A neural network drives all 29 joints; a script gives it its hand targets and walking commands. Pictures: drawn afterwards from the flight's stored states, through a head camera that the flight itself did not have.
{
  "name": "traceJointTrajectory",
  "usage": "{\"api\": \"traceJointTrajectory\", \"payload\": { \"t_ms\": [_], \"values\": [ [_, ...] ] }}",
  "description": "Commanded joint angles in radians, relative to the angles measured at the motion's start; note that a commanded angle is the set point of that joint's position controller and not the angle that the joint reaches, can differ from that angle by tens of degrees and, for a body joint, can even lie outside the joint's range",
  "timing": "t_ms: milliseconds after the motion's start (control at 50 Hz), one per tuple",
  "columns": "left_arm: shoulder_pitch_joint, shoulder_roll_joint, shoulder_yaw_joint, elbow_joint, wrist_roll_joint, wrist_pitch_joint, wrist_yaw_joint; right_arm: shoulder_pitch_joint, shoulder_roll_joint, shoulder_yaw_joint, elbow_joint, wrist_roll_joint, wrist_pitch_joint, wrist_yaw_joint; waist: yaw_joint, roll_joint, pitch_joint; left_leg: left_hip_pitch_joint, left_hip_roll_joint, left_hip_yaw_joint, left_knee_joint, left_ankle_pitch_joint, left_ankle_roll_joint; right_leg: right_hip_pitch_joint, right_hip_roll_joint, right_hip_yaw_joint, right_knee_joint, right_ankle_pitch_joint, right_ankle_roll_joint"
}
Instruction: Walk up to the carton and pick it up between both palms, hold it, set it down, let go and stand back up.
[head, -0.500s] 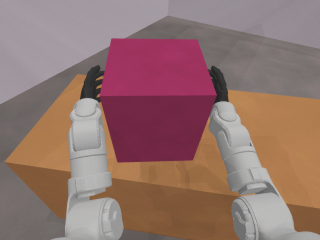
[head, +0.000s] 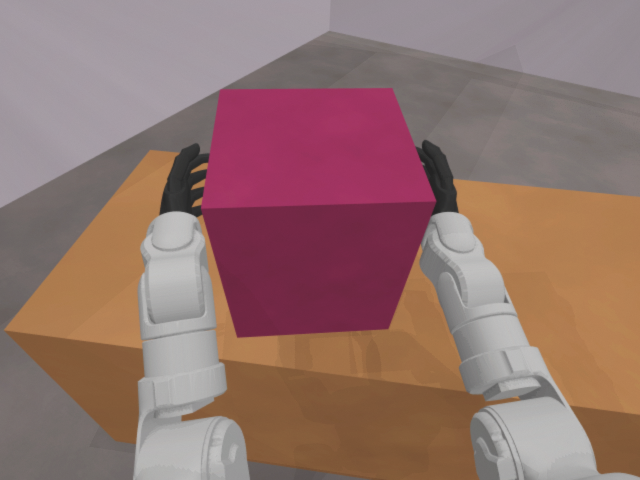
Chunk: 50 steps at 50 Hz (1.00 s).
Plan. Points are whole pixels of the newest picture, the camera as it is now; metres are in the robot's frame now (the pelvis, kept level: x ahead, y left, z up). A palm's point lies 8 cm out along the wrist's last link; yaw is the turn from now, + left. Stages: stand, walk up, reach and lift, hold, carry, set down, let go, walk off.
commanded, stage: hold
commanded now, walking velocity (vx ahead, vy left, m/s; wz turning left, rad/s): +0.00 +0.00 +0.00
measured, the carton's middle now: (310, 218) +0.39 -0.01 +0.14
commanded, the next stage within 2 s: set down in 1.04 s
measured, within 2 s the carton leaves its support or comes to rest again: neither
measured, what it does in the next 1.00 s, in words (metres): stands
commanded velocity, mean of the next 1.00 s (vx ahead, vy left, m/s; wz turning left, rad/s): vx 0.00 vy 0.00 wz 0.00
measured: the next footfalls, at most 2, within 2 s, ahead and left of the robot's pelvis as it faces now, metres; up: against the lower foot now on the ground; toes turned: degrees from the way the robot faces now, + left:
none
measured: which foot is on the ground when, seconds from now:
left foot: down 0.00-1.00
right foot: down 0.00-1.00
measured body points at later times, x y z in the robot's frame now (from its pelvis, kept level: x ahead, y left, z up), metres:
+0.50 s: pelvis -0.01 -0.01 +0.00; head -0.05 +0.02 +0.45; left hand +0.37 +0.15 +0.19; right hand +0.37 -0.15 +0.19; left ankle +0.01 +0.12 -0.75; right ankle +0.03 -0.13 -0.75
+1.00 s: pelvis +0.00 +0.00 +0.00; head -0.04 +0.02 +0.45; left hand +0.38 +0.14 +0.20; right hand +0.37 -0.16 +0.19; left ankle +0.01 +0.12 -0.75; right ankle +0.03 -0.13 -0.75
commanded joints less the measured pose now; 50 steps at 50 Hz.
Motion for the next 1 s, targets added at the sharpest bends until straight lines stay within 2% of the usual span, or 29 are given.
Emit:
{"api": "traceJointTrajectory", "payload": {
  "t_ms": [0,20,40,60,120,140,160,180,200,280,300,380,420,440,520,560,600,620,660,680,720,760,800,820,880,900,940,960,980],
  "values": [
    [-0.555,-0.461,-0.481,-0.026,-0.179,-0.064,-0.126,-0.689,0.514,0.383,-0.293,0.038,-0.061,0.114,0.006,0.054,-0.417,-0.040,-0.055,0.072,-0.049,0.256,-0.014,0.154,0.076,-0.045,0.015,0.126,0.002],
    [-0.554,-0.466,-0.490,-0.030,-0.177,-0.066,-0.124,-0.687,0.511,0.388,-0.305,0.043,-0.063,0.115,0.000,0.072,-0.420,-0.031,-0.055,0.072,-0.049,0.257,-0.014,0.148,0.077,-0.042,0.018,0.137,0.006],
    [-0.541,-0.451,-0.469,0.003,-0.165,-0.063,-0.127,-0.685,0.519,0.393,-0.288,0.043,-0.056,0.108,0.019,0.053,-0.403,-0.050,-0.061,0.074,-0.049,0.250,-0.007,0.162,0.072,-0.037,0.009,0.144,0.010],
    [-0.546,-0.459,-0.452,-0.006,-0.158,-0.063,-0.128,-0.686,0.517,0.383,-0.280,0.042,-0.051,0.106,0.003,0.055,-0.393,-0.041,-0.062,0.070,-0.051,0.225,-0.004,0.163,0.070,-0.034,0.009,0.139,0.010],
    [-0.552,-0.445,-0.413,0.028,-0.145,-0.057,-0.134,-0.679,0.510,0.363,-0.212,0.027,-0.045,0.114,0.023,0.035,-0.367,-0.070,-0.055,0.076,-0.079,0.150,0.010,0.147,0.069,-0.041,0.002,0.066,0.012],
    [-0.570,-0.445,-0.426,0.003,-0.155,-0.062,-0.132,-0.680,0.520,0.368,-0.232,0.026,-0.050,0.114,0.018,0.033,-0.402,-0.070,-0.059,0.081,-0.074,0.166,0.009,0.157,0.069,-0.038,0.005,0.092,0.017],
    [-0.533,-0.441,-0.423,0.041,-0.147,-0.057,-0.135,-0.663,0.519,0.371,-0.233,0.030,-0.050,0.111,0.023,0.032,-0.395,-0.076,-0.061,0.078,-0.072,0.188,0.013,0.173,0.064,-0.032,0.004,0.126,0.019],
    [-0.535,-0.434,-0.401,0.030,-0.151,-0.061,-0.142,-0.689,0.527,0.380,-0.262,0.039,-0.050,0.104,0.023,0.002,-0.426,-0.067,-0.069,0.081,-0.063,0.186,0.026,0.205,0.060,-0.029,0.002,0.160,0.030],
    [-0.552,-0.427,-0.403,0.028,-0.148,-0.062,-0.144,-0.659,0.533,0.370,-0.218,0.028,-0.042,0.101,0.013,0.020,-0.404,-0.068,-0.068,0.080,-0.067,0.188,0.023,0.196,0.062,-0.028,0.014,0.159,0.025],
    [-0.548,-0.424,-0.403,-0.005,-0.153,-0.071,-0.146,-0.667,0.549,0.405,-0.258,0.043,-0.045,0.091,0.018,0.018,-0.434,-0.052,-0.076,0.077,-0.055,0.228,0.021,0.221,0.062,-0.025,0.019,0.227,0.037],
    [-0.569,-0.431,-0.421,-0.021,-0.163,-0.073,-0.146,-0.680,0.545,0.395,-0.272,0.042,-0.048,0.089,0.010,0.032,-0.434,-0.062,-0.073,0.075,-0.049,0.234,0.011,0.216,0.063,-0.032,0.023,0.211,0.033],
    [-0.576,-0.431,-0.392,0.080,-0.130,-0.054,-0.153,-0.638,0.509,0.302,-0.131,-0.004,-0.037,0.109,-0.004,0.057,-0.286,-0.096,-0.056,0.077,-0.101,0.079,0.006,0.117,0.064,-0.043,-0.007,0.012,0.012],
    [-0.607,-0.444,-0.366,0.112,-0.121,-0.048,-0.158,-0.699,0.493,0.268,-0.120,-0.018,-0.045,0.122,0.007,0.082,-0.253,-0.153,-0.047,0.082,-0.131,-0.005,0.011,0.117,0.066,-0.050,-0.014,-0.080,0.007],
    [-0.594,-0.432,-0.364,0.111,-0.115,-0.049,-0.157,-0.683,0.499,0.264,-0.126,-0.031,-0.049,0.125,0.011,0.071,-0.269,-0.156,-0.051,0.088,-0.126,0.016,0.013,0.126,0.063,-0.044,-0.011,-0.047,0.012],
    [-0.617,-0.480,-0.425,0.019,-0.160,-0.074,-0.150,-0.705,0.523,0.318,-0.204,0.029,-0.073,0.115,-0.016,0.092,-0.412,-0.032,-0.059,0.073,-0.051,0.249,-0.023,0.162,0.081,-0.053,0.018,0.130,0.010],
    [-0.603,-0.497,-0.446,0.018,-0.168,-0.080,-0.142,-0.713,0.510,0.335,-0.239,0.035,-0.077,0.111,-0.021,0.098,-0.452,0.008,-0.056,0.070,-0.028,0.306,-0.031,0.156,0.086,-0.056,0.018,0.145,0.005],
    [-0.586,-0.486,-0.445,0.032,-0.163,-0.077,-0.142,-0.715,0.518,0.333,-0.246,0.031,-0.074,0.105,-0.024,0.088,-0.451,-0.012,-0.062,0.068,-0.033,0.260,-0.027,0.156,0.074,-0.050,0.013,0.136,0.009],
    [-0.591,-0.463,-0.428,0.050,-0.156,-0.074,-0.142,-0.717,0.510,0.332,-0.221,0.022,-0.068,0.105,-0.011,0.079,-0.422,-0.045,-0.064,0.071,-0.050,0.202,-0.016,0.144,0.071,-0.048,0.008,0.094,0.010],
    [-0.602,-0.465,-0.431,0.051,-0.151,-0.075,-0.137,-0.684,0.499,0.318,-0.184,0.005,-0.063,0.117,-0.021,0.077,-0.375,-0.068,-0.048,0.072,-0.074,0.153,-0.016,0.123,0.077,-0.058,0.011,0.048,0.004],
    [-0.584,-0.470,-0.421,0.039,-0.151,-0.076,-0.136,-0.678,0.499,0.316,-0.192,0.005,-0.064,0.121,-0.004,0.076,-0.376,-0.071,-0.044,0.066,-0.074,0.172,-0.017,0.131,0.078,-0.061,0.013,0.059,0.005],
    [-0.569,-0.449,-0.423,0.013,-0.152,-0.073,-0.136,-0.656,0.501,0.335,-0.201,0.012,-0.069,0.121,0.000,0.055,-0.406,-0.036,-0.047,0.070,-0.053,0.250,-0.016,0.145,0.078,-0.052,0.015,0.111,0.007],
    [-0.558,-0.449,-0.414,0.009,-0.145,-0.067,-0.137,-0.659,0.496,0.352,-0.206,0.029,-0.062,0.116,0.006,0.064,-0.415,-0.001,-0.052,0.072,-0.038,0.315,-0.020,0.147,0.081,-0.054,0.014,0.155,0.007],
    [-0.532,-0.465,-0.441,-0.025,-0.159,-0.065,-0.138,-0.672,0.506,0.382,-0.283,0.058,-0.066,0.108,-0.006,0.063,-0.463,0.028,-0.060,0.069,-0.015,0.363,-0.025,0.168,0.081,-0.051,0.016,0.212,0.010],
    [-0.550,-0.467,-0.443,-0.009,-0.160,-0.067,-0.136,-0.696,0.500,0.388,-0.272,0.060,-0.067,0.107,0.007,0.077,-0.437,0.000,-0.064,0.068,-0.013,0.342,-0.028,0.153,0.079,-0.050,0.018,0.181,0.009],
    [-0.562,-0.457,-0.452,-0.008,-0.153,-0.065,-0.124,-0.683,0.501,0.390,-0.249,0.059,-0.060,0.106,0.011,0.078,-0.401,-0.028,-0.058,0.071,-0.031,0.298,-0.021,0.142,0.082,-0.041,0.013,0.133,0.006],
    [-0.517,-0.452,-0.419,0.022,-0.139,-0.057,-0.126,-0.690,0.504,0.400,-0.257,0.061,-0.058,0.106,0.028,0.051,-0.363,-0.050,-0.058,0.074,-0.041,0.279,-0.006,0.152,0.077,-0.037,0.003,0.138,0.012],
    [-0.497,-0.446,-0.428,-0.011,-0.140,-0.049,-0.131,-0.637,0.506,0.401,-0.252,0.057,-0.050,0.100,0.025,0.052,-0.365,-0.037,-0.058,0.073,-0.043,0.299,-0.011,0.168,0.078,-0.045,0.016,0.175,0.013],
    [-0.507,-0.437,-0.423,0.009,-0.142,-0.044,-0.137,-0.655,0.506,0.398,-0.259,0.054,-0.045,0.097,0.015,0.026,-0.365,-0.032,-0.064,0.076,-0.049,0.267,-0.001,0.172,0.074,-0.038,0.008,0.172,0.019],
    [-0.516,-0.434,-0.421,0.010,-0.139,-0.044,-0.142,-0.655,0.510,0.394,-0.251,0.052,-0.040,0.096,0.015,0.029,-0.367,-0.037,-0.063,0.076,-0.059,0.238,0.001,0.162,0.072,-0.036,0.007,0.151,0.016]
  ]
}}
